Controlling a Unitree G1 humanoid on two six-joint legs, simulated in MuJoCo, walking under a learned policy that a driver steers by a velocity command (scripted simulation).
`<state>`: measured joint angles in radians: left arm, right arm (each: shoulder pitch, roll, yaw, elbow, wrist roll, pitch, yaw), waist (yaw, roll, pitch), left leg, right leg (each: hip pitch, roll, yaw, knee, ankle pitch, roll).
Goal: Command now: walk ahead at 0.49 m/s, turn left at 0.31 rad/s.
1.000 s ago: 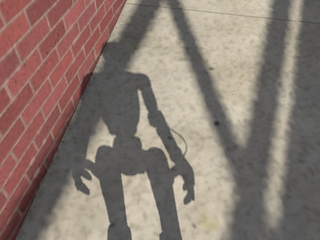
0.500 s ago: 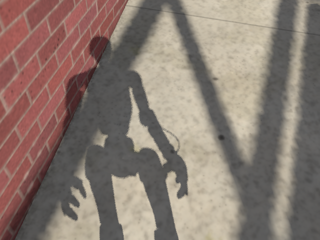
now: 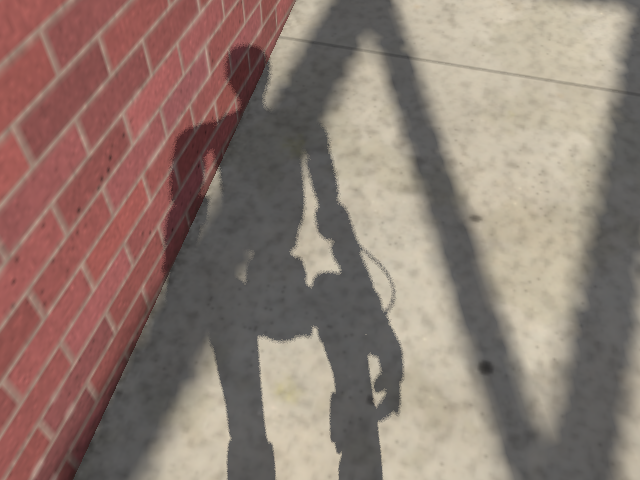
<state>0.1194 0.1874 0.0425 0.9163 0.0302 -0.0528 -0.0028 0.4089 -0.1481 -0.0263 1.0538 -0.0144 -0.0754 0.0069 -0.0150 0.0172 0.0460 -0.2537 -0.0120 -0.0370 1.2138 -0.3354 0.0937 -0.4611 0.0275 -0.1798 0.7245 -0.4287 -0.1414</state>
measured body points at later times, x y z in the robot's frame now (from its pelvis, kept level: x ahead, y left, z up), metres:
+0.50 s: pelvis +0.28 +0.04 +0.04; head +0.31 +0.03 +0.49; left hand +0.23 +0.27 -0.11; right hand +0.45 -0.17 -0.09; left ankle +0.34 +0.10 -0.67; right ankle +0.14 -0.08 -0.58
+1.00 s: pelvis +0.55 +0.01 +0.06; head +0.59 +0.03 +0.50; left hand +0.79 +0.20 -0.03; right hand +0.45 -0.25 -0.06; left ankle +0.34 +0.11 -0.67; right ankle +0.70 -0.06 -0.60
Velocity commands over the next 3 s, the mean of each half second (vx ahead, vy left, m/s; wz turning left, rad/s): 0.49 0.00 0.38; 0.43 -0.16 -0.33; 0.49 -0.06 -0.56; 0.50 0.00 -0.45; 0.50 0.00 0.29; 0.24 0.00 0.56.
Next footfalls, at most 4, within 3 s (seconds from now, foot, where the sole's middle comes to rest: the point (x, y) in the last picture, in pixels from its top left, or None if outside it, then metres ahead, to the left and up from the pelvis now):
0.42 left None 0.39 0.12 -0.71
1.04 right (361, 332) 0.75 -0.07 -0.65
1.62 left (368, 186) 1.13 -0.10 -0.59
2.10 right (499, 142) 1.25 -0.44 -0.56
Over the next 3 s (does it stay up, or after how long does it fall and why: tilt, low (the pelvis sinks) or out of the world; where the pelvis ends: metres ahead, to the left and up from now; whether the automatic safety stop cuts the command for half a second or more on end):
stays up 1.56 -0.44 0.26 its command is cut before an obstacle after 0.6 s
